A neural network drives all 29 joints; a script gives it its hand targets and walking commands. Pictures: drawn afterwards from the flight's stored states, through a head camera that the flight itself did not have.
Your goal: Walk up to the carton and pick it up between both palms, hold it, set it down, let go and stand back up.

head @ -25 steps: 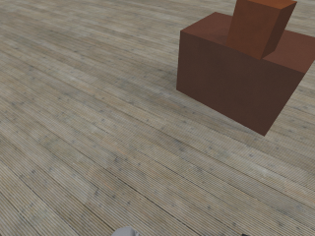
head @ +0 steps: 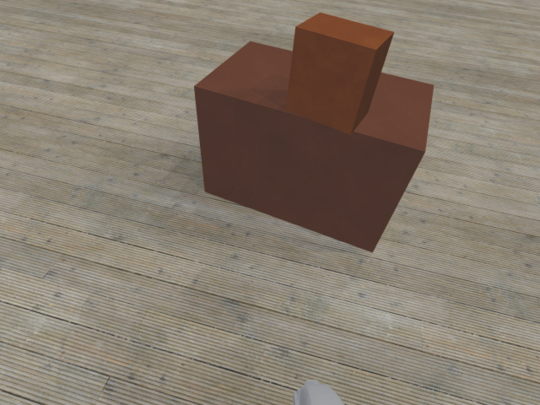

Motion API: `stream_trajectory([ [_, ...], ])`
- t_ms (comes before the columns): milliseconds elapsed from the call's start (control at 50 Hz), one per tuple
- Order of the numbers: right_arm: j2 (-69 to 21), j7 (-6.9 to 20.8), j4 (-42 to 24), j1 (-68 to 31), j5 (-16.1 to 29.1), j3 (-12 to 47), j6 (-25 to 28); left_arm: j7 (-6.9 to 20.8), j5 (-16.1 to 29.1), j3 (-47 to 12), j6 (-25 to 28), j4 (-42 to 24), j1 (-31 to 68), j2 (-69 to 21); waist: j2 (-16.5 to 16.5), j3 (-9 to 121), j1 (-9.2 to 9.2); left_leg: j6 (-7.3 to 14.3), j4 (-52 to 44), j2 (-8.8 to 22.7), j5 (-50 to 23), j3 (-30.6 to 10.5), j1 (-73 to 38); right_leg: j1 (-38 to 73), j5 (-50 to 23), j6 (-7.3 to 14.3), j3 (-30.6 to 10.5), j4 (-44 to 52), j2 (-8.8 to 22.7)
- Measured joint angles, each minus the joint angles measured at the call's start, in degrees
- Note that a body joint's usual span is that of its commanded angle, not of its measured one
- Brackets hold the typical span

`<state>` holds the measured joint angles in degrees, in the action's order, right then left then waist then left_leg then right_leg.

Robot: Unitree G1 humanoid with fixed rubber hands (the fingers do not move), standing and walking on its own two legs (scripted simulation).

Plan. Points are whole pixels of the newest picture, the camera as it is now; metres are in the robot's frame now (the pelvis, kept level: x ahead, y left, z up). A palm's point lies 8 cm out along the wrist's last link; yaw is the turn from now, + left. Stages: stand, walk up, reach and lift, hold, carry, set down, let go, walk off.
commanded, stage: walk up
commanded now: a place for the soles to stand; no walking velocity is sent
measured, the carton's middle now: (335, 74) +1.14 -0.26 -0.04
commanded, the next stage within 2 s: none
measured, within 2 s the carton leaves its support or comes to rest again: neither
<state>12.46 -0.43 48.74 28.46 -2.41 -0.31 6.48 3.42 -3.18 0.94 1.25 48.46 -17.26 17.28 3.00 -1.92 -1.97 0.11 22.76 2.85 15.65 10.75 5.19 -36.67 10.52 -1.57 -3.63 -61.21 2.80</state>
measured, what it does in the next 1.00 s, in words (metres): walks ahead: right foot, then left foot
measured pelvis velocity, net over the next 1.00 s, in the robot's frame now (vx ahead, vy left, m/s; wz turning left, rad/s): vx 0.50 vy -0.05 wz -0.15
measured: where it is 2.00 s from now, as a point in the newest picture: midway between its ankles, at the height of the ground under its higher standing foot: (297, 276)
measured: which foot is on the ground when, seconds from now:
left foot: down 0.00-0.20, up 0.22-0.66, down 0.68-1.00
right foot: up 0.00-0.18, down 0.20-0.70, up 0.72-1.00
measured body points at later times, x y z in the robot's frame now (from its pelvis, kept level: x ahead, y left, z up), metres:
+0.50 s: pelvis +0.27 -0.06 +0.00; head +0.27 -0.07 +0.45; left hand +0.30 +0.21 -0.13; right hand +0.32 -0.32 -0.13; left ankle +0.36 +0.09 -0.68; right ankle +0.26 -0.15 -0.74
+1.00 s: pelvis +0.50 -0.05 +0.00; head +0.52 -0.04 +0.45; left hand +0.63 +0.18 -0.14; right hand +0.42 -0.29 -0.12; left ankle +0.49 +0.07 -0.74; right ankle +0.60 -0.23 -0.68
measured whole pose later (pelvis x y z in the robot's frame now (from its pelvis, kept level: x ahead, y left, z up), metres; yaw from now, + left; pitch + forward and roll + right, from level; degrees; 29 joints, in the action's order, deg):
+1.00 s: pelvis +0.50 -0.05 +0.00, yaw -8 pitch -2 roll +0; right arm 11.3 -0.2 48.8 30.6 -1.6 -0.8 5.6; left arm 3.0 -3.6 0.1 0.8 46.8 -15.3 16.1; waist 3.6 -2.9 -2.3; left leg 0.1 23.1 1.3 15.4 4.1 5.8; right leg -34.9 9.2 -2.5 1.1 -52.8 6.2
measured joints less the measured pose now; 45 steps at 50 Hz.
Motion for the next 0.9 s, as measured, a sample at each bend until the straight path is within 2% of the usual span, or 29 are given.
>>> stream_trajectory([
  [100, -0.3, 0.5, 1.3, 1.9, -0.7, 0.9, -0.1, 1.0, 0.0, -1.5, 0.0, -0.5, 4.3, -2.9, -0.5, -1.2, -0.07, -2.0, -1.1, 0.8, 4.7, 3.1, -6.4, 0.0, -9.6, 0.9, 3.9, 16.7, 1.8],
  [180, 0.5, 0.4, 1.5, 2.1, -1.0, 1.4, -1.4, 1.0, -0.9, -2.3, 0.7, -1.0, 6.4, -5.0, -1.5, -1.7, -0.80, -3.6, 1.5, 2.2, 10.9, 5.1, -10.7, 6.0, -8.1, 2.8, 6.9, 25.5, 0.5],
  [200, 0.7, 0.5, 1.6, 2.4, -1.0, 1.5, -2.0, 0.8, -1.1, -2.3, 1.2, -1.5, 6.5, -5.2, -1.8, -1.7, -0.71, -3.2, 4.6, 3.1, 13.4, 5.4, -10.7, 8.3, -5.8, 3.4, 7.2, 27.1, -0.3],
  [220, 1.3, 0.6, 2.0, 1.7, -1.1, 1.6, -2.7, 0.3, -1.3, -1.8, 1.6, -1.6, 6.8, -5.8, -3.4, -2.4, 0.13, -1.9, 10.1, 5.4, 16.0, 5.2, -9.7, 8.4, -2.5, 4.2, 7.6, 25.2, -2.2],
  [240, 1.6, 0.7, 1.9, 0.7, -0.9, 1.7, -3.4, -0.2, -1.3, -1.5, 1.8, -2.0, 6.7, -6.0, -4.3, -3.3, 0.54, -0.3, 18.6, 6.7, 15.9, 3.2, -7.1, 7.8, -0.2, 4.9, 7.9, 21.9, -3.4],
  [300, 2.3, 1.1, -0.1, -2.1, 0.6, 1.7, -5.2, -2.1, 2.2, -0.6, 1.0, -2.6, 4.2, -5.8, -4.4, -4.3, 2.01, 1.2, 42.9, 3.2, 14.0, -5.3, 3.9, 9.9, 1.7, 5.8, 6.8, 19.4, -4.8],
  [340, 2.8, 1.3, -2.0, -4.4, 1.0, 1.3, -5.1, -3.2, 2.7, -0.1, 0.5, -2.4, 1.9, -5.2, -4.7, -4.3, 2.56, 1.8, 48.7, 1.7, 11.0, -7.6, 10.8, 13.9, 2.4, 5.5, 6.3, 22.9, -5.2],
  [400, 3.2, 1.6, -4.9, -7.4, 0.6, 0.7, -4.0, -3.4, 2.2, 0.8, 1.3, -1.5, -2.1, -4.0, -4.7, -3.6, 3.37, 1.7, 45.6, 1.4, 8.8, -9.2, 18.9, 19.5, 1.0, 5.3, 5.9, 29.3, -5.2],
  [480, 3.4, 2.3, -6.3, -9.5, -0.1, 0.1, -3.9, -3.1, 1.9, 1.2, 2.5, 0.4, -6.6, -3.5, -5.1, -1.3, 4.40, 0.1, 37.0, 2.4, 3.6, -10.4, 25.6, 24.9, 2.4, 4.9, 5.2, 34.4, -5.3],
  [560, 2.6, 2.9, -6.1, -10.4, -0.5, 0.3, -4.2, -2.5, 1.4, 1.0, 3.0, 1.6, -8.7, -3.5, -5.2, 0.2, 4.89, -0.7, 23.8, 3.5, -4.5, -9.9, 26.6, 28.6, 5.0, 4.1, 5.1, 36.1, -5.0],
  [620, 1.7, 3.0, -5.5, -10.5, -0.7, 0.3, -4.1, -1.9, 0.9, 0.8, 3.1, 2.0, -9.3, -3.1, -4.7, 0.7, 5.37, 0.0, 15.8, 2.9, -8.5, -9.0, 23.8, 30.7, 8.9, 2.9, 5.3, 34.4, -4.5],
  [680, 1.1, 2.2, -5.5, -9.9, -1.0, -0.1, -3.2, -1.7, 0.4, 0.3, 2.7, 2.2, -10.2, -2.6, -3.5, 1.1, 5.21, 1.1, 10.8, 0.7, -7.4, -7.5, 18.6, 31.4, 15.4, 1.6, 4.9, 28.4, -3.0],
  [720, 0.1, 1.3, -5.7, -10.0, -1.1, -0.4, -2.6, -1.7, 0.4, -0.2, 1.7, 2.5, -9.7, -2.1, -1.1, 0.3, 4.17, 1.5, 14.9, -1.1, -3.5, -6.0, 18.6, 27.5, 18.6, 2.4, 3.3, 16.1, -1.4],
  [780, -0.6, 0.2, -5.7, -8.1, 0.9, -0.5, -2.9, -2.0, 0.2, -0.9, 0.2, 1.8, -8.0, -1.7, -0.6, -0.3, 2.36, 1.6, 14.3, -1.3, -1.7, -6.2, 15.7, 18.7, 18.3, 1.9, 3.7, -2.1, -2.5],
  [820, -0.8, 0.0, -5.0, -6.1, 1.1, -0.5, -2.7, -1.9, 0.3, -0.8, 0.1, 1.1, -6.4, -1.1, 0.0, -0.6, 1.48, 1.3, 10.6, -1.3, -1.6, -6.2, 12.2, 13.6, 15.0, 1.6, 4.3, -5.0, -1.9],
  [900, -0.8, 0.1, -2.6, -1.8, 1.1, -0.6, -1.5, -1.3, -0.2, -0.5, 0.2, -0.8, -2.7, -0.3, 0.5, -1.0, 0.03, 1.0, 3.7, -1.6, -2.3, -6.4, 5.9, 5.8, 8.4, 0.1, 4.2, -1.9, 0.6],
])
